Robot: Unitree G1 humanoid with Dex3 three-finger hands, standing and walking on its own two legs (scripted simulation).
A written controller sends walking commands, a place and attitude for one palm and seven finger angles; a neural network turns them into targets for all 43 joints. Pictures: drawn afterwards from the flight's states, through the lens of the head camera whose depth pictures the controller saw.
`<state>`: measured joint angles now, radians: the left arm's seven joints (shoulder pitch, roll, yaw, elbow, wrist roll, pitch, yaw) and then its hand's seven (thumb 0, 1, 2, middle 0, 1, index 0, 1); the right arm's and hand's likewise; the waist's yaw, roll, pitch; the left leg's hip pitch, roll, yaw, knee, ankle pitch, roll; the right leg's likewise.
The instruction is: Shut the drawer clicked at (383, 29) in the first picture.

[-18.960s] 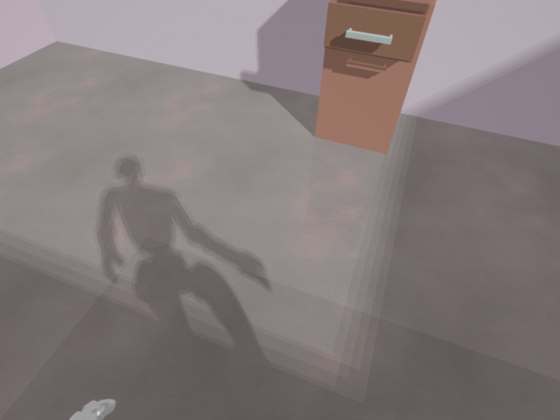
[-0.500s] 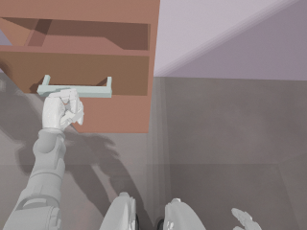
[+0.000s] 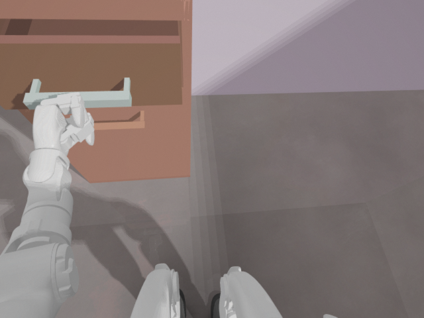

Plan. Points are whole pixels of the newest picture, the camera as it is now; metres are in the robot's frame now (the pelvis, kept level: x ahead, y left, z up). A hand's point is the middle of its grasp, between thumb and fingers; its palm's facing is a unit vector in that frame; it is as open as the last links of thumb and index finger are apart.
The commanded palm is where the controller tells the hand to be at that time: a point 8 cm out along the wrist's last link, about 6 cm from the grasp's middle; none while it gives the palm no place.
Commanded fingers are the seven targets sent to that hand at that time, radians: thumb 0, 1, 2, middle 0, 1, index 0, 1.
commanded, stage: push the drawer shut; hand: left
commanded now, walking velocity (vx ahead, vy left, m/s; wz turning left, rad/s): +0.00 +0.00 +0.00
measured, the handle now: (81, 91) +0.54 +0.24 +0.03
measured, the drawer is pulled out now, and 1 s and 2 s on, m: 0.05 0.00 0.00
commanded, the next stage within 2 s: pull the fist back off the drawer in 0.86 s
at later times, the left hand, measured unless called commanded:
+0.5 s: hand (88, 100) +0.52 +0.22 +0.03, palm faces +0.06 -1.00 -0.01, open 3.1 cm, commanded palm +0.51 +0.25 +0.04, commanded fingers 0.00 0.90 0.90 -1.40 -1.60 -1.40 -1.60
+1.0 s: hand (81, 97) +0.52 +0.24 +0.03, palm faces +0.08 -1.00 -0.03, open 3.0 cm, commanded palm +0.56 +0.23 +0.04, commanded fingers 0.00 0.90 0.90 -1.40 -1.60 -1.40 -1.60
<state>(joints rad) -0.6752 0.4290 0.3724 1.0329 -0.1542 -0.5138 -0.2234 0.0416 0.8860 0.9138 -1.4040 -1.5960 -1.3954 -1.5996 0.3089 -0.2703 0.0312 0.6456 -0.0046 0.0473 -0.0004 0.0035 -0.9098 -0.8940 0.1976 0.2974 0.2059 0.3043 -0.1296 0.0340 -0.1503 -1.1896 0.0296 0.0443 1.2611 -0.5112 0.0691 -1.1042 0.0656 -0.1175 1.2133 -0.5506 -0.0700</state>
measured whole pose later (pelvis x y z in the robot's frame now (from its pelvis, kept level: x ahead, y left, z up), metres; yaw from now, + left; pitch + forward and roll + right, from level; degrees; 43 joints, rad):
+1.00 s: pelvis -0.04 +0.02 -0.03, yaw +0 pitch +30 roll -9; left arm -1.12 0.65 0.34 1.31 -0.03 -0.42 -0.17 -0.02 0.59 0.94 -1.40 -1.60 -1.40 -1.60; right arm 0.36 -0.29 0.10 0.67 -0.05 0.00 0.00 0.00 -0.91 -0.89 0.20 0.30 0.21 0.30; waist -0.24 0.04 -0.13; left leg -1.43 0.02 -0.02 1.36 -0.47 0.09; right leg -1.29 0.05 -0.19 1.27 -0.50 -0.05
